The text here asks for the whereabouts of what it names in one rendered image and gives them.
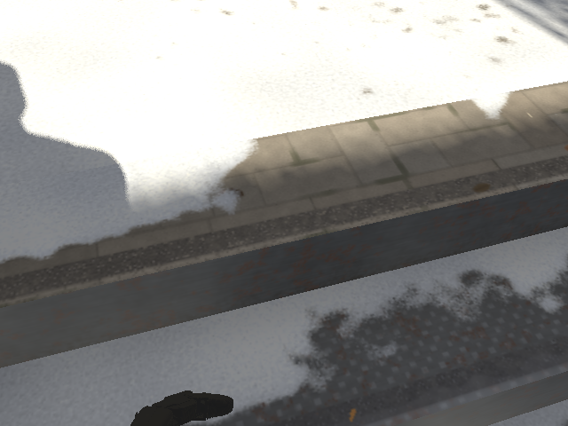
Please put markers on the stairs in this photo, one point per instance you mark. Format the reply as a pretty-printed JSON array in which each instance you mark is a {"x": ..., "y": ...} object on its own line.
[{"x": 456, "y": 316}]

